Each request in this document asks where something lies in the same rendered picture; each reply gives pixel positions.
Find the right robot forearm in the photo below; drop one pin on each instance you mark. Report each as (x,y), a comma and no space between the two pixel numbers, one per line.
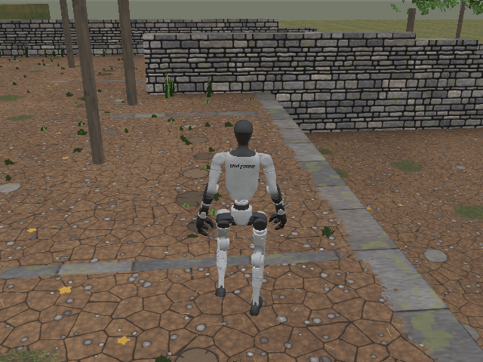
(278,202)

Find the robot left upper arm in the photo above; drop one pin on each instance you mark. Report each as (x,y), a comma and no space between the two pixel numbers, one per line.
(214,174)

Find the right robot hand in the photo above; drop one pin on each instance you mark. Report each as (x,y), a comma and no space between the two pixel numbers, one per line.
(281,218)

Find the left robot hand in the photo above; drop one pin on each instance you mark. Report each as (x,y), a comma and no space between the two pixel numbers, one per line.
(200,225)

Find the left robot forearm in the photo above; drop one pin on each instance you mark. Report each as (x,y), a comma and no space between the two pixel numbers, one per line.
(206,203)

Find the humanoid robot torso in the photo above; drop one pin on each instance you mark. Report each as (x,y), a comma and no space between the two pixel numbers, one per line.
(242,174)

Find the robot right upper arm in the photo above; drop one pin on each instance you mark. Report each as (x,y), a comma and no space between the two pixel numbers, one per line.
(269,171)

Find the right robot thigh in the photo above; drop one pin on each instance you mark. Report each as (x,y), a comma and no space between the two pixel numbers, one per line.
(259,223)

